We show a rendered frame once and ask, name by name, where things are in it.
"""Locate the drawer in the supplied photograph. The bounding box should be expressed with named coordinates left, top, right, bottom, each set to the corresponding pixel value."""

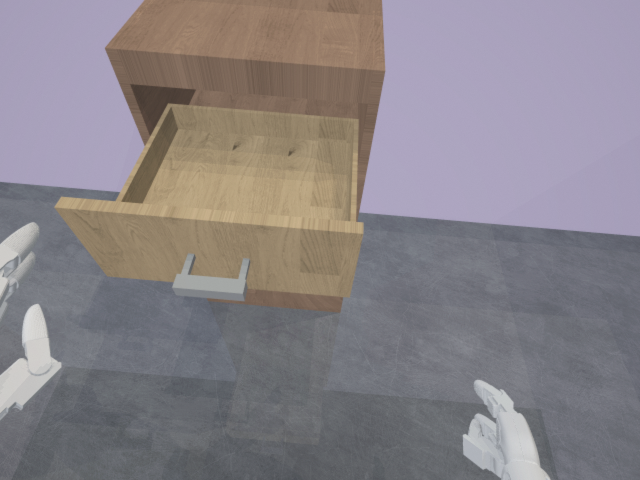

left=54, top=103, right=364, bottom=298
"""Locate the robot right hand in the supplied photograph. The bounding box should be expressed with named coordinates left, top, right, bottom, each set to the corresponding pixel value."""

left=463, top=380, right=541, bottom=478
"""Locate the handle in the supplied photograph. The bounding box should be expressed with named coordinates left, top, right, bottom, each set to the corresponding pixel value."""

left=172, top=253, right=250, bottom=301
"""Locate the cabinet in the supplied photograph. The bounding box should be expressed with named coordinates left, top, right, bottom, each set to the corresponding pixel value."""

left=105, top=0, right=385, bottom=313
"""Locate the robot left hand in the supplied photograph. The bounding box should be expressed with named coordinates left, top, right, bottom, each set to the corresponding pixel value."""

left=0, top=222, right=61, bottom=420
